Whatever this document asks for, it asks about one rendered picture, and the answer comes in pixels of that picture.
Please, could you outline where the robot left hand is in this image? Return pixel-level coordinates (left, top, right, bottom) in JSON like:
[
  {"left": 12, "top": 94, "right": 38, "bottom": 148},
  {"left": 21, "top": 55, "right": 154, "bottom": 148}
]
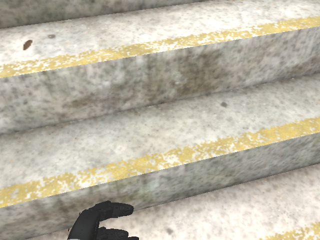
[{"left": 67, "top": 200, "right": 139, "bottom": 240}]

